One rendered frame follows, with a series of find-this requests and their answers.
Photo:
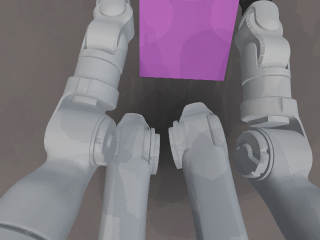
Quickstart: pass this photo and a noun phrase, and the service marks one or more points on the carton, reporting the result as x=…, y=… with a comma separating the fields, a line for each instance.
x=185, y=39

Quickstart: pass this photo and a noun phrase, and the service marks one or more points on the robot thigh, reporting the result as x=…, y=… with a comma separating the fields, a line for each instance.
x=209, y=181
x=126, y=186

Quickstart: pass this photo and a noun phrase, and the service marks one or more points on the robot right forearm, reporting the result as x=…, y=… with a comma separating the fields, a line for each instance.
x=265, y=70

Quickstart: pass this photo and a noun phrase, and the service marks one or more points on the robot left forearm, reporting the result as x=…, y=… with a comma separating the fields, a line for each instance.
x=101, y=60

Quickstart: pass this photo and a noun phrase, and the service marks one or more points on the robot right thigh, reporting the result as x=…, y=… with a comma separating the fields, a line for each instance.
x=209, y=181

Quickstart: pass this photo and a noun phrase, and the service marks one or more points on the robot left thigh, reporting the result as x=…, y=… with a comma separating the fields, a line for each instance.
x=126, y=186

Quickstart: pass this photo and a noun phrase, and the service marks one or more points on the right robot upper arm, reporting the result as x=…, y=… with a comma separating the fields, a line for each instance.
x=277, y=163

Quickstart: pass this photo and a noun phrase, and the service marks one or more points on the right robot hand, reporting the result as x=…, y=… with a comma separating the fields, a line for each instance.
x=246, y=3

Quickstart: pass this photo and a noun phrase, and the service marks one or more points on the left robot upper arm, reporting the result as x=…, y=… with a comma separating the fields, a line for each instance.
x=44, y=204

